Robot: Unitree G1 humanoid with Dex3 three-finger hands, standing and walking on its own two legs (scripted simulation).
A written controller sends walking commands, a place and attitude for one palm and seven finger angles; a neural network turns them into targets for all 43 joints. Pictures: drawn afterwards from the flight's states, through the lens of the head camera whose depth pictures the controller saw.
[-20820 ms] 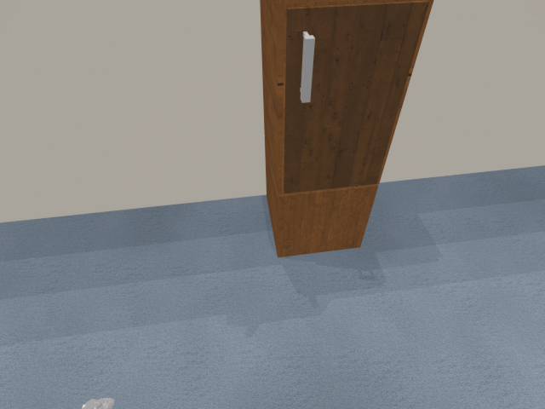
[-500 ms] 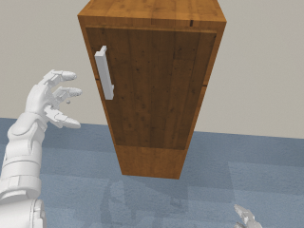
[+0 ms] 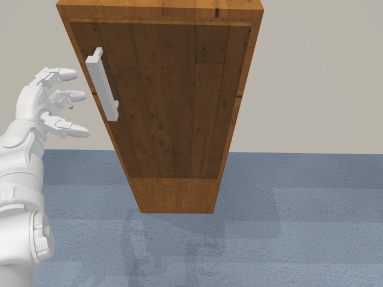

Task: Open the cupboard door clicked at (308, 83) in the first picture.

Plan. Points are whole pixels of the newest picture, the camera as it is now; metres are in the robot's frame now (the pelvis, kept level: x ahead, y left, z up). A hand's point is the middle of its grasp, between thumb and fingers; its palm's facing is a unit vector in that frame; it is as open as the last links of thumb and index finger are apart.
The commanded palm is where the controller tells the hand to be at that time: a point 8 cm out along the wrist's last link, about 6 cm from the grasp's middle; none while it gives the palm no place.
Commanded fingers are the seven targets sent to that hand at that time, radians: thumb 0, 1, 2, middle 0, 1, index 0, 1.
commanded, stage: move the hooked fingers beside the handle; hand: left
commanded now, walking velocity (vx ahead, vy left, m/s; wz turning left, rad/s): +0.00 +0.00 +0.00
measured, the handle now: (106, 86) +0.52 +0.19 +0.14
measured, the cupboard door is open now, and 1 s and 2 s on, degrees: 0 0 0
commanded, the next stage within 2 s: slide the fingers in behind the handle in 1.04 s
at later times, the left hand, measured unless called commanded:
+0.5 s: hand (71, 97) +0.47 +0.25 +0.14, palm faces +0.01 -1.00 +0.00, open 14.0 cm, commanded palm +0.44 +0.30 +0.14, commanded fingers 0.00 -0.50 0.30 -0.30 -1.20 -0.30 -1.20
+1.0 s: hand (68, 99) +0.46 +0.25 +0.15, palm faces +0.01 -1.00 +0.02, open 14.0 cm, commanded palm +0.44 +0.30 +0.14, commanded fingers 0.00 -0.50 0.30 -0.30 -1.20 -0.30 -1.20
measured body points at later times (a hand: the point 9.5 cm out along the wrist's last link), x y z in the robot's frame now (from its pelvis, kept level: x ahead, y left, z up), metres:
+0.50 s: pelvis +0.01 +0.00 -0.01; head +0.07 +0.01 +0.44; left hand +0.47 +0.30 +0.14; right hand +0.02 -0.28 -0.12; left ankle +0.03 +0.09 -0.72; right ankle -0.05 -0.09 -0.72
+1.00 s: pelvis +0.00 +0.02 -0.01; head +0.05 +0.03 +0.44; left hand +0.46 +0.30 +0.15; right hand +0.06 -0.25 -0.12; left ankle +0.03 +0.09 -0.72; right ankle -0.05 -0.09 -0.72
